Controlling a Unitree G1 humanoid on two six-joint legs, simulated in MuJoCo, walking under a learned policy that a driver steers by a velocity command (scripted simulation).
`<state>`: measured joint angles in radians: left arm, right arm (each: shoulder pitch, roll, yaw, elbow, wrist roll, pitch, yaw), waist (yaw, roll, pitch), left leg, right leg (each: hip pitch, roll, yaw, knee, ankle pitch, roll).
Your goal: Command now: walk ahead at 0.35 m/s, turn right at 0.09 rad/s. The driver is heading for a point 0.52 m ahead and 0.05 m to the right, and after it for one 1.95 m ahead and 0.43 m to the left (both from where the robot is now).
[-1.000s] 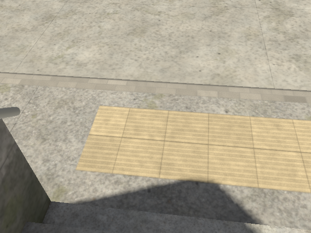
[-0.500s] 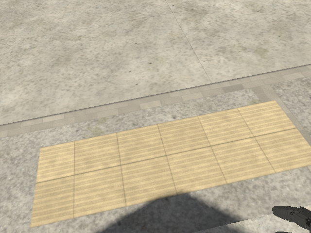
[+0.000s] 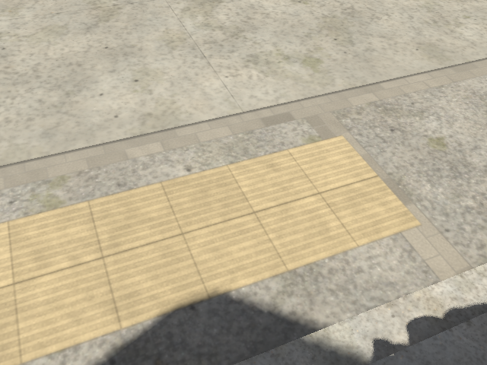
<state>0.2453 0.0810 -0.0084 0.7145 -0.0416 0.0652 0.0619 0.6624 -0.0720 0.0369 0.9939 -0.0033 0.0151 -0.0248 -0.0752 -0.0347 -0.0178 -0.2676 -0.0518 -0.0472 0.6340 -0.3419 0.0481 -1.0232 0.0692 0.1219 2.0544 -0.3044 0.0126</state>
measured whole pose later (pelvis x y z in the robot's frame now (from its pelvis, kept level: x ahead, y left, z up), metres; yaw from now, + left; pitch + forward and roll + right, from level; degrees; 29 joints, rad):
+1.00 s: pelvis +0.43 -0.08 -0.24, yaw +7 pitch +1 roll +2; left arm 0.14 0.16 0.02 0.76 0.03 -0.06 0.02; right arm 0.56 -0.11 0.00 0.99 0.02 -0.04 -0.05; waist -0.01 -0.04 -0.04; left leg -0.23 -0.16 -0.07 0.81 -0.58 0.10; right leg -0.88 -0.07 0.16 1.00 0.42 0.02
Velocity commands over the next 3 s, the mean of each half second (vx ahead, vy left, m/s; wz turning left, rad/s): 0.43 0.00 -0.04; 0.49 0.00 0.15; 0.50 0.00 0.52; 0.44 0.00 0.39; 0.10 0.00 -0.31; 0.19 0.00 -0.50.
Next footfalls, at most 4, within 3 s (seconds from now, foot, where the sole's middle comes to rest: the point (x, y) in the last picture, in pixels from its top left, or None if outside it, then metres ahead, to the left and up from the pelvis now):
0.28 right None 0.19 -0.18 -0.76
0.74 left None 0.36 -0.01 -0.97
1.18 right None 0.68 -0.21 -1.17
1.74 left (178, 345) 0.93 0.18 -1.38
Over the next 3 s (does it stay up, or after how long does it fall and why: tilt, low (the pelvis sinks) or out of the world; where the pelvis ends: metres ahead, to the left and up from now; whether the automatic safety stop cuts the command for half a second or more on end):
stays up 1.19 0.11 -0.60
